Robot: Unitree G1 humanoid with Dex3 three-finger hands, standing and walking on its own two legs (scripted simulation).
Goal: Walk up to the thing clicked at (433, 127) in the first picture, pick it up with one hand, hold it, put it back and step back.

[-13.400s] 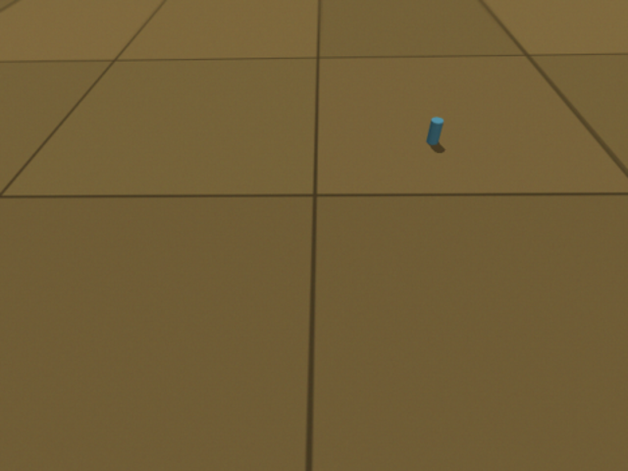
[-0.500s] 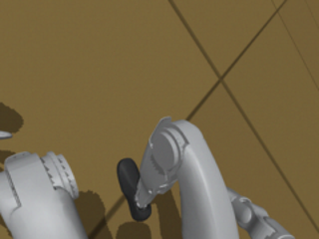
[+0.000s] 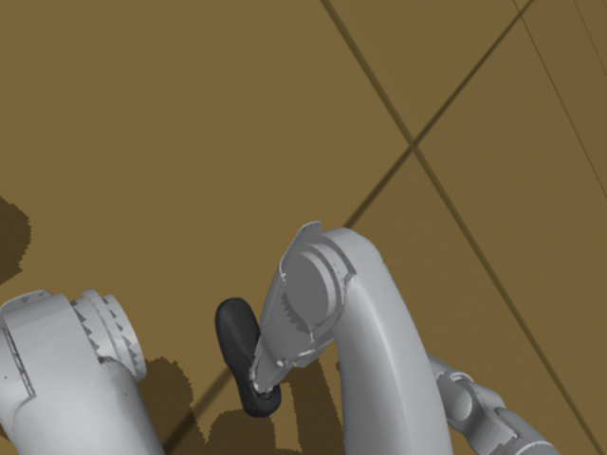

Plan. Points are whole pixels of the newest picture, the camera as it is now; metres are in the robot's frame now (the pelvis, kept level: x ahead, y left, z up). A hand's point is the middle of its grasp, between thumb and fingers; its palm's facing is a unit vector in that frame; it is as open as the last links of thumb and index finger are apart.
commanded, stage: close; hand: left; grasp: from the side
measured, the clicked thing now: out of the picture +0.48 +0.28 -0.23
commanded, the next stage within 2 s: settle in 0.12 s
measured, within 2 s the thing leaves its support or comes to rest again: leaves its support in 0.62 s
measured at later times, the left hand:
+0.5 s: hand out of the picture +0.46 +0.28 -0.19, palm faces +0.31 -0.95 -0.03, open 10.1 cm
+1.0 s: hand out of the picture +0.44 +0.30 -0.08, palm faces +0.30 -0.95 -0.06, open 10.3 cm
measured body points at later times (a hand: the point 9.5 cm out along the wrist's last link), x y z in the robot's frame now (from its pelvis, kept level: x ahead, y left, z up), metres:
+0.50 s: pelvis +0.00 +0.00 +0.01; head +0.25 +0.20 +0.31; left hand +0.43 +0.33 -0.18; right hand +0.16 -0.24 -0.03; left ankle +0.08 +0.12 -0.26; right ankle +0.16 -0.12 -0.26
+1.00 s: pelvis +0.00 +0.00 +0.02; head +0.21 +0.16 +0.38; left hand +0.42 +0.35 -0.07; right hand +0.17 -0.25 -0.04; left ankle +0.08 +0.12 -0.26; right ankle +0.16 -0.12 -0.26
